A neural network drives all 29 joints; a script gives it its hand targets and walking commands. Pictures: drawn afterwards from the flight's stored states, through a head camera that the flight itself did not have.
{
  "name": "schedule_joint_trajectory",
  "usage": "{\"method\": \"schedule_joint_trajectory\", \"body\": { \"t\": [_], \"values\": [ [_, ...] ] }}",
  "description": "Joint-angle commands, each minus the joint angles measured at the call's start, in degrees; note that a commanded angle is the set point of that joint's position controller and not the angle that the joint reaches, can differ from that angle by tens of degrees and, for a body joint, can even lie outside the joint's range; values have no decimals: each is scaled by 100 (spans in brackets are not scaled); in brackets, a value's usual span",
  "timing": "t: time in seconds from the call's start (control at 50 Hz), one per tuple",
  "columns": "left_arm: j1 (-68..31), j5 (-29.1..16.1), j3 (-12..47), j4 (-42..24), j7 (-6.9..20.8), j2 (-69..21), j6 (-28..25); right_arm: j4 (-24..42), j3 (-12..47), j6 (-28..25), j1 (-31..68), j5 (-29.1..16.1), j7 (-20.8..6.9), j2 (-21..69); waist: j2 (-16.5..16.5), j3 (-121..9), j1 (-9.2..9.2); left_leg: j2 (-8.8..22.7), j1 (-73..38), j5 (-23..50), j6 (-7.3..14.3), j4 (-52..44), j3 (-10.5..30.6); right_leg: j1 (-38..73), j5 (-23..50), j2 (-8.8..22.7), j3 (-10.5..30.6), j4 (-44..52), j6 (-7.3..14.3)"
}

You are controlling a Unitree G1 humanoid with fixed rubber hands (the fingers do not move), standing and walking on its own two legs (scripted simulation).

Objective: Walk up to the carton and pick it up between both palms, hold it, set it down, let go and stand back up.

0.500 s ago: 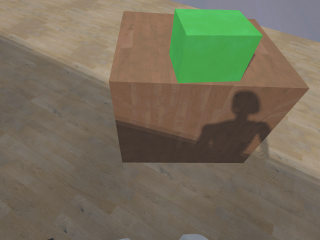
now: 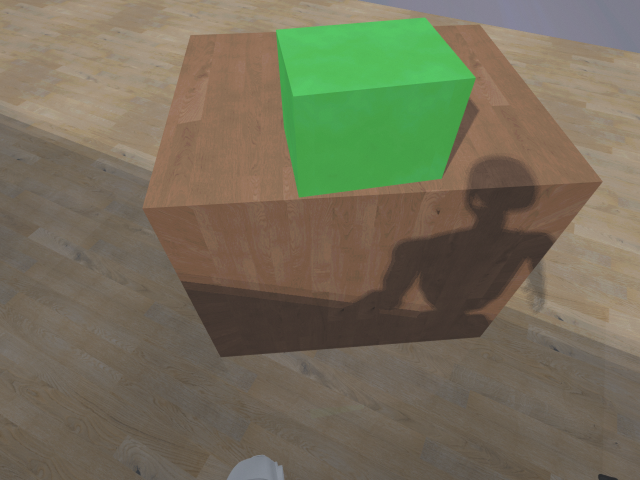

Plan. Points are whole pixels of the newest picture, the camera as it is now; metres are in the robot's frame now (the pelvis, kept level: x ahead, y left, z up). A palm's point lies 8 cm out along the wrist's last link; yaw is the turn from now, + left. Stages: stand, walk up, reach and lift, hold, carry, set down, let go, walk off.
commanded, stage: walk up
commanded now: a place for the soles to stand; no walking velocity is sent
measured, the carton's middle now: (362, 107) +0.71 -0.05 +0.06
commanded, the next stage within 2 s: none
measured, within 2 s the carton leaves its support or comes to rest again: neither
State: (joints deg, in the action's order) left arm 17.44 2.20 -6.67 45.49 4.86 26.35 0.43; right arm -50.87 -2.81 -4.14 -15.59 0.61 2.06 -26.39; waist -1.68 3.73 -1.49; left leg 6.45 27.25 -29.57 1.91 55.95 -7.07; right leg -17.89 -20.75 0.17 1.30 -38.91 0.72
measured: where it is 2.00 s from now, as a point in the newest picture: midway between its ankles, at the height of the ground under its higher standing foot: outside the picture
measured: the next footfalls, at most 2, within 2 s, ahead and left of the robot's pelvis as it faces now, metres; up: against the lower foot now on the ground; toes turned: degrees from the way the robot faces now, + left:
left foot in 0.08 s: +0.11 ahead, +0.12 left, +0.00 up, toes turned +8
right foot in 0.46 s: +0.20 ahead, -0.20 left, +0.00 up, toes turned -2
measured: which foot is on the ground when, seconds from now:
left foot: up 0.00-0.06, down 0.08-0.46, up 0.48-0.92, down 0.94-1.00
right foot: down 0.00-0.10, up 0.12-0.44, down 0.46-0.98, up 1.00-1.00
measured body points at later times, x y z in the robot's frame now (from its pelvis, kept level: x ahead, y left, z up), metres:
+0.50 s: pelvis +0.09 -0.09 -0.02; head +0.12 -0.08 +0.43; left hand +0.18 +0.24 -0.12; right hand +0.15 -0.45 -0.10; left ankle +0.07 +0.09 -0.71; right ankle +0.16 -0.20 -0.72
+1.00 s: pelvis +0.08 -0.07 -0.01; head +0.11 -0.06 +0.44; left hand +0.18 +0.24 -0.12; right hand +0.12 -0.42 -0.10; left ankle +0.14 +0.03 -0.72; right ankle +0.16 -0.20 -0.72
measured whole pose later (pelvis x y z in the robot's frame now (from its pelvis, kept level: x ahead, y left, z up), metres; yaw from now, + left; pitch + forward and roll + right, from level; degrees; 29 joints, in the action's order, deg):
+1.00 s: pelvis +0.08 -0.07 -0.01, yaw -3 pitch -2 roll -1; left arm 13.8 2.2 -4.2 45.8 0.5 23.4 1.4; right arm -54.7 -2.0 -1.5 -15.3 0.6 2.0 -24.6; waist -1.4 5.1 -1.1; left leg 3.5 22.3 -17.7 1.3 42.0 -4.2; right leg -25.2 -18.4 -1.4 -0.1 -40.8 1.8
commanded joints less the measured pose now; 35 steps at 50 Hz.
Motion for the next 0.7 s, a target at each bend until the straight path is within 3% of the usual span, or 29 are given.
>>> {"method": "schedule_joint_trajectory", "body": {
  "t": [0.0, 0.04, 0.06, 0.08, 0.1, 0.12, 0.14, 0.16, 0.18, 0.22, 0.26, 0.28, 0.32, 0.34, 0.36, 0.38, 0.4, 0.42, 0.44, 0.46, 0.48, 0.5, 0.52, 0.56, 0.6, 0.62, 0.64, 0.66, 0.68],
  "values": [
    [-201, -27, -177, -660, -167, 1133, -67, 73, -352, -195, -569, -89, 41, -935, -1076, -275, 158, -370, -863, 936, 0, -1780, -186, 18, 2336, 821, 1252, 816, 1430],
    [-671, -128, -71, -942, -107, 769, -31, -245, -452, -243, -1841, -42, 163, -1170, -72, -1023, 774, -383, -2543, 2629, -44, -3235, -132, -368, 2068, 280, 548, -698, 903],
    [-567, -147, 101, -970, -125, 322, -25, -419, -643, -298, -2215, 111, 217, -1709, 1076, -999, 1023, 532, -3477, 2558, 76, -3358, 1217, -1470, 1085, -157, 575, -1764, 517],
    [-516, -38, 86, -1062, -170, 241, 40, -190, -673, -323, -2063, 180, 298, -1969, 989, -1027, 788, 2070, -3617, 2143, 349, -3885, 3362, -2552, -923, -547, 570, -2370, 153],
    [-342, 2, 4, -925, -180, 761, 170, -42, -691, -320, -1382, 67, 308, -2137, 222, -809, 476, 2508, -2992, 481, 1083, -4041, 3751, -2679, -1058, -82, 952, -2652, 193],
    [-312, -13, -94, -742, -143, 1048, 200, 15, -668, -303, -845, 20, 278, -2196, 439, -170, 374, 2483, -2233, -292, 1106, -4169, 3544, -2650, -816, 159, 1000, -2802, 194],
    [-319, -10, -66, -794, -120, 1021, 175, 119, -640, -293, -501, 16, 236, -2045, 323, 71, 294, 2052, -2188, -21, 1018, -4011, 2677, -2613, -502, 317, 940, -2534, 89],
    [-135, -14, -157, -619, -101, 910, 146, 83, -586, -289, -492, 67, 211, -1780, 449, 402, 133, 1779, -1795, 406, 1011, -4010, 2310, -2289, -402, 289, 792, -2471, -7],
    [19, 8, -137, -601, -65, 975, 135, 165, -573, -312, -424, 50, 158, -1747, 816, 397, 164, 1629, -1755, 888, 984, -3924, 1880, -2245, -296, 346, 673, -2360, -14],
    [-146, 39, -157, -666, 8, 869, 125, 77, -568, -305, -914, 38, 147, -1697, 1042, 37, 317, 1282, -1963, 3096, 882, -3394, 984, -1897, 41, 314, 375, -2009, -68],
    [-389, 75, -102, -811, 14, 653, 118, 43, -587, -269, -1300, 70, 186, -1623, 1151, -279, 498, 1218, -2799, 5023, 811, -2839, 649, -2242, 198, 271, 45, -1684, -52],
    [-362, 16, -43, -685, -46, 533, 96, 104, -529, -254, -1052, 31, 175, -1507, 1062, -356, 382, 1190, -2611, 5418, 839, -2707, 450, -1964, 138, 213, -152, -1577, -73],
    [-540, -17, -7, -724, -51, 451, 53, 239, -538, -233, -619, 52, 138, -1523, 1308, -133, 418, 1087, -2042, 5068, 865, -2708, 155, -1553, 409, 336, -386, -888, -78],
    [-461, -49, -47, -590, -67, 503, 24, 376, -509, -190, -111, 49, 110, -1537, 1540, -161, 224, 1199, -1636, 4632, 837, -2675, 139, -1062, 257, 252, -390, -672, -69],
    [-137, -40, -89, -501, -72, 603, 18, 413, -520, -130, 125, 35, 98, -1685, 1374, -286, 68, 1316, -1207, 4201, 751, -2507, 195, -414, 435, 282, -443, -414, 51],
    [289, -91, -109, -267, -135, 704, 20, 455, -525, -61, 551, 12, 148, -1625, 970, -247, -246, 1197, -946, 3797, 645, -2031, 13, 51, 878, 235, -496, 153, 165],
    [582, -57, -188, -42, -201, 837, -45, 501, -421, -12, 435, 5, 124, -1348, 415, -530, -295, 785, -783, 3069, 466, -1148, -161, 582, 1398, 11, -398, 637, 186],
    [1046, 4, -268, 83, -235, 1012, -34, 431, -325, 54, 141, -3, 128, -1101, -417, -759, -533, 428, -524, 1907, 346, -161, -10, 963, 1248, 48, 30, 1048, 142],
    [879, 96, -330, 65, -326, 1414, -51, 513, -187, 122, -135, -20, 145, -652, -1452, -495, -385, -178, 496, -546, 287, 551, 72, 1041, 1185, 690, 1305, 1221, 267],
    [367, 58, -265, -349, -391, 1594, -102, 475, -126, 211, -296, -79, 179, -540, -1338, -500, -253, -529, 564, -935, 156, 945, 745, 190, 263, 1477, 2847, 1951, 519],
    [25, 7, -316, -383, -363, 1612, -37, 419, -303, 297, -483, -69, 209, -983, -1228, -307, -177, -459, 578, -865, 170, 1468, 736, -69, -1149, 1695, 3237, 2445, 838],
    [-246, 11, -264, -404, -389, 1643, -31, 420, -303, 303, -156, -91, 209, -1124, -1457, 182, -147, -296, 731, -578, 189, 1483, 756, -446, -1274, 1622, 3291, 2669, 1011],
    [-529, -38, -200, -392, -408, 1423, -3, 298, -281, 294, 16, -80, 203, -1258, -1130, 403, -92, -151, 476, -37, 171, 1199, 1005, -910, -1472, 1141, 2817, 2606, 763],
    [-434, -157, -110, -205, -487, 950, -116, 60, -209, 288, -162, -42, 37, -1094, -730, 386, -1, 68, 514, 791, 127, 780, 920, -526, -846, 1053, 2230, 2478, 274],
    [-327, -138, -129, -210, -507, 939, -223, 9, -160, 256, -353, -10, -11, -918, -460, -142, 29, -129, 492, 831, 131, 773, 1068, 172, 219, 1019, 1893, 1959, 454],
    [-73, -141, -129, -210, -540, 947, -267, -47, -164, 272, -417, 7, -35, -934, -20, -400, -33, -214, 514, 713, 19, 584, 966, 720, 506, 1002, 2014, 1869, 469],
    [-108, -138, -68, -192, -536, 880, -306, -31, -156, 260, -562, -28, -17, -787, -521, -776, 28, -116, 609, 707, -39, 380, 1105, 1148, 1067, 975, 1816, 1656, 645],
    [48, -185, -83, -90, -577, 800, -334, -89, -124, 259, -315, -27, -40, -875, -375, -878, -29, -85, 686, 659, -45, 262, 1095, 1254, 1327, 1136, 1765, 1686, 520],
    [144, -196, -125, -78, -588, 866, -346, 35, -61, 275, -47, -60, -31, -742, -312, -779, -179, -146, 520, 455, -37, -191, 1188, 1371, 1559, 1305, 2029, 1660, 639]
  ]
}}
